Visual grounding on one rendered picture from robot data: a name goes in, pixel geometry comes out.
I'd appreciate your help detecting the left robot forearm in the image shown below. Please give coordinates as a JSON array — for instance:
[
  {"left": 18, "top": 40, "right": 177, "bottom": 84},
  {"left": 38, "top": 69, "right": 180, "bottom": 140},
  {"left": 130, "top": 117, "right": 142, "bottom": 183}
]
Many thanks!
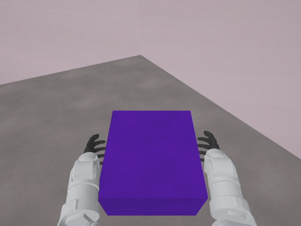
[{"left": 57, "top": 152, "right": 101, "bottom": 226}]

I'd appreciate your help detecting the right robot forearm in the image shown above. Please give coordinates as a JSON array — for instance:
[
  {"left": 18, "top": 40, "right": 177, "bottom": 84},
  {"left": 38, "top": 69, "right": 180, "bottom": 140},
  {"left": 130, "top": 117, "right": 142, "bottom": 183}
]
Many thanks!
[{"left": 204, "top": 148, "right": 257, "bottom": 226}]

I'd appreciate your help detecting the robot left hand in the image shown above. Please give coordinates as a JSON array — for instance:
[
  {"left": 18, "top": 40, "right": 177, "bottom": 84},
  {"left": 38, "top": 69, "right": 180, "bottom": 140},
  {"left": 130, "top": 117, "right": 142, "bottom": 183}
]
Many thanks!
[{"left": 84, "top": 134, "right": 106, "bottom": 165}]

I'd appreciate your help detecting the robot right hand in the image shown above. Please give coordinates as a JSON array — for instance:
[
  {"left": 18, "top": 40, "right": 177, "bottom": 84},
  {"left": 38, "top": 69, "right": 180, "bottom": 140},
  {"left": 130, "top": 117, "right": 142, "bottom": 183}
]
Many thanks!
[{"left": 198, "top": 131, "right": 220, "bottom": 162}]

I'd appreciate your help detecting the carton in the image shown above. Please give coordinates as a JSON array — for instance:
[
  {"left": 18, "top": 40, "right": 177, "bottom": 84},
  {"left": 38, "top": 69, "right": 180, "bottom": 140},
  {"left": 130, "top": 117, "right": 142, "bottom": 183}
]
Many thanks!
[{"left": 98, "top": 111, "right": 208, "bottom": 216}]

